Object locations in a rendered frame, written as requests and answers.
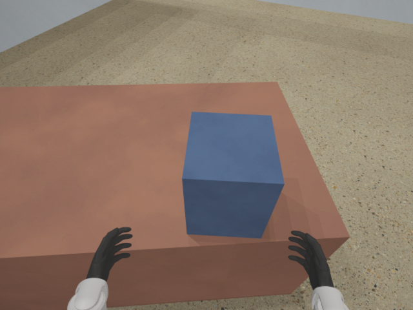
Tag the left robot forearm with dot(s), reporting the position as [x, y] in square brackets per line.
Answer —
[91, 294]

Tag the carton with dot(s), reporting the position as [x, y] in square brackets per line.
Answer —
[232, 175]

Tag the pedestal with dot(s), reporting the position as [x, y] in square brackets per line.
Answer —
[76, 162]

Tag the right robot forearm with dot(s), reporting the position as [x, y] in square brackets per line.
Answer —
[327, 298]

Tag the left robot hand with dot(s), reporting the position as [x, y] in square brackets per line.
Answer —
[105, 257]

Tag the right robot hand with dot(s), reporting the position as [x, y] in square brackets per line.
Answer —
[315, 262]

